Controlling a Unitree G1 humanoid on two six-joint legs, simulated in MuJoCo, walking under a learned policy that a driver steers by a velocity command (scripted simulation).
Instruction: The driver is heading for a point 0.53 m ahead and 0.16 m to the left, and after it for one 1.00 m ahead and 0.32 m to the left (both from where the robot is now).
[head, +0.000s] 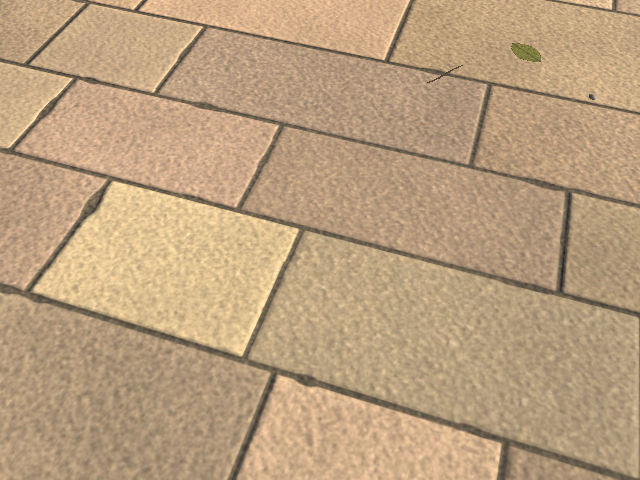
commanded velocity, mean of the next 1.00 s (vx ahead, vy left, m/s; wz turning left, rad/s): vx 0.28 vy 0.00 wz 0.39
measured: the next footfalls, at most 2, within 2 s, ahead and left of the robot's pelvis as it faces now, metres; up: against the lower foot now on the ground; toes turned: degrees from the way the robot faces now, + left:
right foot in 0.40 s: +0.42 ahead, -0.14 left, +0.00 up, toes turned +6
left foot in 0.84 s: +0.41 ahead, +0.12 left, +0.00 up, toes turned +25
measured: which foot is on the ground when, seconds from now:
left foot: down 0.00-0.42, up 0.44-0.82, down 0.84-1.00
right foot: up 0.00-0.38, down 0.40-0.84, up 0.86-1.00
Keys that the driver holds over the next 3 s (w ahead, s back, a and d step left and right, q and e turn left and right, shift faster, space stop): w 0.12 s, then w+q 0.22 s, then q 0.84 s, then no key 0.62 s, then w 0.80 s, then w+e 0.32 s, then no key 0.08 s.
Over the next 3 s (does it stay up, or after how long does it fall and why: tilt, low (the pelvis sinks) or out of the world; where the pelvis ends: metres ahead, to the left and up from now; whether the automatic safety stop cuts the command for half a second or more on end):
stays up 0.79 0.32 0.01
